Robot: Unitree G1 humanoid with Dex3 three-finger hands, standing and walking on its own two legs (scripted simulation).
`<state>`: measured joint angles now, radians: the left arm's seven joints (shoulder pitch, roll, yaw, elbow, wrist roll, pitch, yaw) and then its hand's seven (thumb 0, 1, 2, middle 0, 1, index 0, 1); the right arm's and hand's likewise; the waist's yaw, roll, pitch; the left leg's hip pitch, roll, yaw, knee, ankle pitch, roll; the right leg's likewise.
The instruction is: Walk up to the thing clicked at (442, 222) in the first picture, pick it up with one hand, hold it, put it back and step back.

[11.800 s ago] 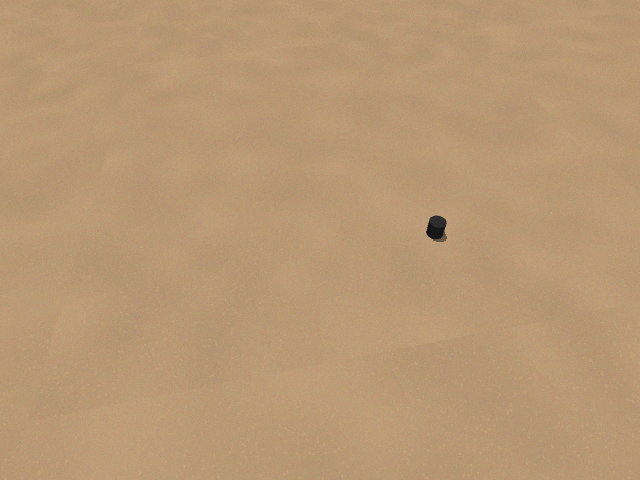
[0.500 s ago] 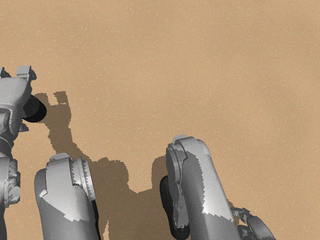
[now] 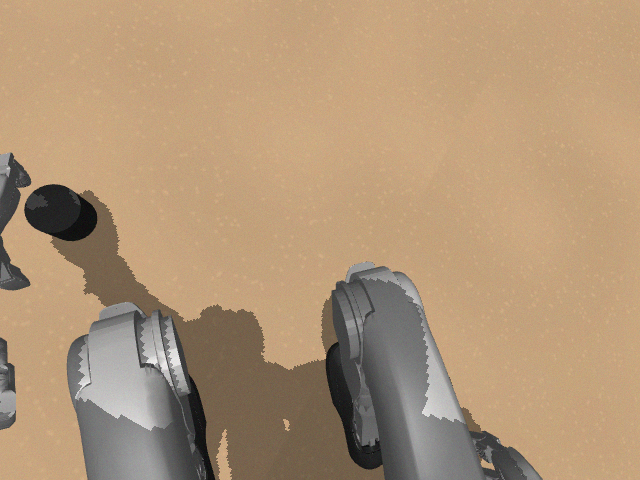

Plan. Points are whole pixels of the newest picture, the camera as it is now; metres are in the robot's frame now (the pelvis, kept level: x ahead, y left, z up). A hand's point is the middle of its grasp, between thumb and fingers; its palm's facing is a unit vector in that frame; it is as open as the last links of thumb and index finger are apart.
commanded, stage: close in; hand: left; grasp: from above
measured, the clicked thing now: (63, 214) +0.47 +0.31 -0.29
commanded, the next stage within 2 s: rest palm in 0.08 s
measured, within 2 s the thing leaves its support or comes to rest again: neither
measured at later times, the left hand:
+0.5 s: hand (42, 213) +0.45 +0.31 -0.22, palm faces -0.44 -0.07 -0.89, open 14.1 cm
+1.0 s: hand (48, 220) +0.45 +0.31 -0.24, palm faces -0.45 -0.12 -0.88, open 14.3 cm
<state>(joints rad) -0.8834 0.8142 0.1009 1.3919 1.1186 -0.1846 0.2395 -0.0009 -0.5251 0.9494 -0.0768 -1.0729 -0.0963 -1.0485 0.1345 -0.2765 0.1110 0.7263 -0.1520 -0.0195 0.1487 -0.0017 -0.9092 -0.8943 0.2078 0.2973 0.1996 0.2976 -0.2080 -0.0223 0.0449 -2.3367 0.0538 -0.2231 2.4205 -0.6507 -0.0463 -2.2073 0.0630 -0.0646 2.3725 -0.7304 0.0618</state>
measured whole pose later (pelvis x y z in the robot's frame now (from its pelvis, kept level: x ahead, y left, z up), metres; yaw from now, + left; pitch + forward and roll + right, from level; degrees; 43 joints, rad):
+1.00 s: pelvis +0.00 +0.01 -0.02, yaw -4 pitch +28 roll -11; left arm -0.96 0.93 0.15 1.62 1.24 -0.24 0.53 0.00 -0.54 0.99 -0.08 -0.97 -0.07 -0.98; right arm 0.08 -0.31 0.22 0.71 -0.27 -0.15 0.21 0.00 -0.89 -0.90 0.21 0.30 0.20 0.30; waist -0.31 -0.11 0.12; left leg -2.36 0.05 -0.30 2.52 -0.67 -0.06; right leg -2.22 0.09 -0.11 2.42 -0.72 0.08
